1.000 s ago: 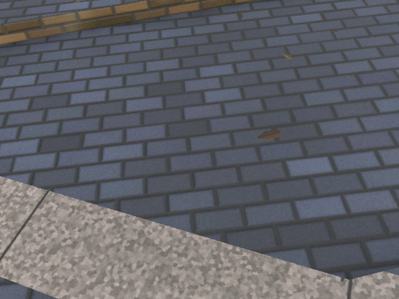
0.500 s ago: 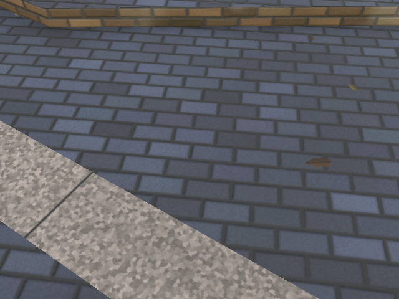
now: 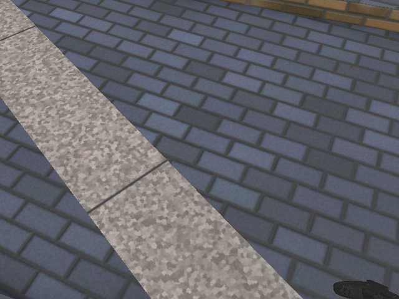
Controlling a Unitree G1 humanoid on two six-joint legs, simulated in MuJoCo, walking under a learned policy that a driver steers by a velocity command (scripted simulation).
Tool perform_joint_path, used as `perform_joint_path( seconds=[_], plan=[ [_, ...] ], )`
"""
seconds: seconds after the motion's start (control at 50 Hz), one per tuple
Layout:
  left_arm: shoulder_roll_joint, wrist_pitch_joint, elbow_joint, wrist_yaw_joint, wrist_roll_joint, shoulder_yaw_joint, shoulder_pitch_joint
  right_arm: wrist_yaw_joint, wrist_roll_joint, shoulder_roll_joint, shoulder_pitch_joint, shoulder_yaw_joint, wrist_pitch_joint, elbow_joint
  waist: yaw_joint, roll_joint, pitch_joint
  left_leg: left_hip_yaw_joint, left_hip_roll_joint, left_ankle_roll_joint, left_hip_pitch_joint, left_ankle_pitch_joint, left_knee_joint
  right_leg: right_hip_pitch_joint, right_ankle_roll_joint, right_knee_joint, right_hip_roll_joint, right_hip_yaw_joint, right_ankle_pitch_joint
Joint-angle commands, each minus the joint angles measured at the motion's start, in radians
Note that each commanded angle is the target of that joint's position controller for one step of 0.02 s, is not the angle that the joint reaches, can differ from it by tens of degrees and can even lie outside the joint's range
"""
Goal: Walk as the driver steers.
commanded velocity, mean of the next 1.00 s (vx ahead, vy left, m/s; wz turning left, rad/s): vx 0.49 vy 0.00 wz -0.43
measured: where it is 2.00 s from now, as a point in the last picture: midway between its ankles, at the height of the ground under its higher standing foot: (285, 174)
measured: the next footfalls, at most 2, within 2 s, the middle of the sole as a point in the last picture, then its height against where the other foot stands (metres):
right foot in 0.62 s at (262, 298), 0.14 m lower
left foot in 1.02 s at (241, 221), level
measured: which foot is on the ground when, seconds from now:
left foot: down 0.00-0.62, up 0.64-1.00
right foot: up 0.00-0.60, down 0.62-1.00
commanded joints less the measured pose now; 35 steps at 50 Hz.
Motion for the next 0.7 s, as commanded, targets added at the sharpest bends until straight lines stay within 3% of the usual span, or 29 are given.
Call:
perform_joint_path(
  seconds=[0.02, 0.04, 0.08, 0.12, 0.14, 0.18, 0.2, 0.24, 0.28, 0.3, 0.32, 0.38, 0.46, 0.5, 0.54, 0.56, 0.58, 0.6, 0.62, 0.64, 0.66, 0.68, 0.7],
  plan=[
    [0.180, -0.023, -0.104, -0.002, -0.020, 0.054, -0.055, -0.035, 0.029, -0.188, 0.314, -0.063, -0.012, 0.052, -0.155, 0.079, -0.215, -0.489, 0.398, 0.192, 0.614, 0.222, -0.292, -0.536, -0.051, 0.435, 0.022, 0.192, 0.117],
    [0.149, -0.023, -0.089, -0.003, -0.018, 0.047, -0.050, -0.025, 0.027, -0.142, 0.277, -0.052, -0.024, 0.066, -0.113, 0.055, -0.137, -0.369, 0.354, 0.157, 0.496, 0.307, -0.332, -0.488, -0.048, 0.349, -0.018, 0.179, 0.155],
    [0.112, 0.014, -0.043, -0.010, 0.006, 0.047, 0.009, -0.026, 0.034, -0.086, 0.225, -0.035, -0.038, 0.072, -0.057, 0.072, -0.068, -0.229, 0.290, 0.093, 0.355, 0.280, -0.419, -0.389, -0.031, 0.251, -0.047, 0.174, 0.202],
    [0.106, 0.040, -0.029, -0.026, 0.018, 0.058, 0.016, -0.027, 0.029, -0.094, 0.245, -0.037, -0.057, 0.094, -0.041, 0.076, -0.041, -0.199, 0.287, 0.103, 0.332, 0.339, -0.453, -0.393, -0.024, 0.230, -0.035, 0.166, 0.212],
    [0.098, 0.046, -0.031, -0.035, 0.016, 0.060, -0.012, -0.030, 0.029, -0.098, 0.250, -0.039, -0.062, 0.104, -0.039, 0.063, -0.022, -0.161, 0.279, 0.097, 0.334, 0.340, -0.472, -0.431, -0.021, 0.207, -0.040, 0.170, 0.250],
    [0.076, 0.055, -0.049, -0.042, 0.023, 0.058, -0.084, -0.044, 0.025, -0.114, 0.290, -0.046, -0.064, 0.136, -0.052, 0.043, -0.005, -0.094, 0.272, 0.089, 0.359, 0.392, -0.486, -0.504, -0.014, 0.191, -0.040, 0.153, 0.333],
    [0.081, 0.058, -0.055, -0.045, 0.025, 0.062, -0.112, -0.044, 0.013, -0.128, 0.310, -0.049, -0.073, 0.150, -0.063, 0.053, -0.012, -0.076, 0.278, 0.096, 0.388, 0.386, -0.468, -0.551, -0.019, 0.212, -0.040, 0.147, 0.410],
    [0.093, 0.045, -0.088, -0.047, 0.015, 0.078, -0.212, -0.046, 0.031, -0.103, 0.315, -0.041, -0.093, 0.180, -0.052, 0.046, 0.031, -0.037, 0.249, 0.054, 0.417, 0.291, -0.471, -0.646, -0.022, 0.094, -0.040, 0.178, 0.523],
    [0.088, 0.034, -0.097, -0.050, 0.013, 0.078, -0.262, -0.051, 0.027, -0.114, 0.312, -0.043, -0.111, 0.198, -0.061, 0.067, 0.044, 0.012, 0.216, 0.042, 0.384, 0.208, -0.474, -0.622, -0.018, -0.037, -0.021, 0.129, 0.657],
    [0.089, 0.032, -0.107, -0.050, 0.024, 0.077, -0.308, -0.057, 0.030, -0.119, 0.324, -0.044, -0.117, 0.218, -0.070, 0.072, 0.055, 0.019, 0.223, 0.038, 0.379, 0.198, -0.452, -0.614, -0.017, -0.085, -0.019, 0.123, 0.748],
    [0.082, 0.029, -0.103, -0.054, 0.031, 0.076, -0.314, -0.062, 0.029, -0.112, 0.335, -0.040, -0.116, 0.229, -0.072, 0.047, 0.036, 0.043, 0.221, 0.035, 0.384, 0.177, -0.417, -0.583, -0.025, -0.128, -0.012, 0.116, 0.820],
    [0.083, 0.024, -0.114, -0.061, 0.033, 0.075, -0.380, -0.076, 0.019, -0.108, 0.387, -0.034, -0.118, 0.261, -0.090, 0.049, 0.057, 0.051, 0.257, 0.035, 0.429, 0.159, -0.326, -0.608, -0.053, -0.178, -0.020, 0.105, 0.907],
    [0.062, 0.020, -0.171, -0.072, 0.043, 0.061, -0.564, -0.089, -0.015, -0.101, 0.509, -0.029, -0.103, 0.307, -0.184, -0.001, 0.132, 0.063, 0.285, 0.027, 0.592, 0.150, -0.183, -0.741, -0.064, -0.343, -0.020, 0.048, 0.892],
    [0.028, 0.021, -0.184, -0.080, 0.041, 0.044, -0.606, -0.091, -0.005, -0.080, 0.507, -0.013, -0.084, 0.318, -0.195, 0.000, 0.146, 0.087, 0.269, 0.017, 0.539, 0.188, -0.130, -0.630, -0.077, -0.447, -0.009, -0.002, 0.944],
    [0.027, 0.023, -0.149, -0.080, 0.052, 0.039, -0.532, -0.094, 0.012, -0.094, 0.494, -0.006, -0.073, 0.323, -0.165, -0.017, 0.109, 0.114, 0.258, 0.000, 0.498, 0.367, 0.022, -0.449, -0.096, -0.502, 0.025, -0.047, 0.942],
    [0.040, 0.024, -0.109, -0.072, 0.058, 0.044, -0.433, -0.096, 0.014, -0.108, 0.493, -0.005, -0.066, 0.328, -0.123, -0.019, 0.057, 0.121, 0.252, -0.005, 0.512, 0.501, 0.159, -0.350, -0.109, -0.509, 0.052, -0.069, 0.920],
    [0.067, 0.025, -0.056, -0.063, 0.059, 0.055, -0.293, -0.100, 0.011, -0.124, 0.490, -0.008, -0.056, 0.333, -0.061, 0.008, -0.012, 0.106, 0.261, -0.005, 0.496, 0.606, 0.349, -0.208, -0.132, -0.499, 0.060, -0.069, 0.865],
    [0.110, 0.025, 0.013, -0.048, 0.060, 0.079, -0.121, -0.093, 0.019, -0.154, 0.475, -0.022, -0.052, 0.336, 0.020, -0.026, -0.116, 0.111, 0.230, -0.013, 0.418, 0.593, 0.582, 0.030, -0.146, -0.494, 0.080, -0.053, 0.830],
    [0.185, 0.009, 0.063, -0.039, 0.083, 0.103, -0.020, -0.081, 0.035, -0.122, 0.429, -0.025, -0.050, 0.328, 0.079, -0.149, -0.094, 0.170, 0.101, -0.044, 0.134, -0.095, 1.052, 0.246, -0.242, -0.566, -0.015, 0.032, 1.062],
    [0.298, 0.006, 0.065, -0.034, 0.052, 0.127, 0.052, -0.081, 0.058, -0.073, 0.494, -0.019, -0.050, 0.276, 0.033, -0.257, -0.291, 0.045, 0.050, -0.069, -0.335, -0.671, 1.360, 0.758, -0.360, -0.108, -0.282, 0.269, 1.740],
    [0.286, 0.007, 0.036, -0.028, 0.004, 0.128, 0.105, -0.082, 0.070, -0.123, 0.399, -0.018, -0.055, 0.212, 0.116, -0.094, -0.483, -0.072, 0.091, -0.089, -0.452, -0.535, 1.313, 0.845, -0.458, -0.195, -0.378, 0.458, 1.624],
    [0.252, 0.023, 0.019, -0.007, 0.014, 0.117, 0.078, -0.073, 0.048, -0.134, 0.308, -0.008, -0.060, 0.168, 0.103, -0.015, -0.415, -0.103, 0.127, -0.083, -0.548, -0.390, 1.157, 0.746, -0.431, -0.371, -0.350, 0.513, 0.996],
    [0.209, 0.037, 0.005, 0.004, 0.011, 0.106, -0.053, -0.067, 0.014, -0.128, 0.256, -0.010, -0.062, 0.181, 0.050, 0.072, -0.260, -0.065, 0.131, -0.080, -0.500, -0.317, 1.070, 0.491, -0.381, -0.534, -0.295, 0.520, 0.645]
  ],
)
